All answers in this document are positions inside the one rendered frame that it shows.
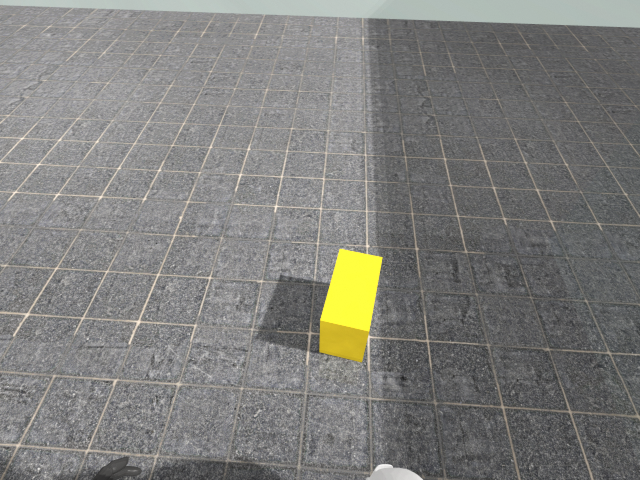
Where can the robot right shin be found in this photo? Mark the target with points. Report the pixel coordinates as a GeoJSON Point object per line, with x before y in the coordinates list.
{"type": "Point", "coordinates": [382, 466]}

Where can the robot left hand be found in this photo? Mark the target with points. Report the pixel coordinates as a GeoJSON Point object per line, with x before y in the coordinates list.
{"type": "Point", "coordinates": [117, 469]}

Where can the carton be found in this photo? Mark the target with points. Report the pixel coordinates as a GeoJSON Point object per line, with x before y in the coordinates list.
{"type": "Point", "coordinates": [347, 313]}

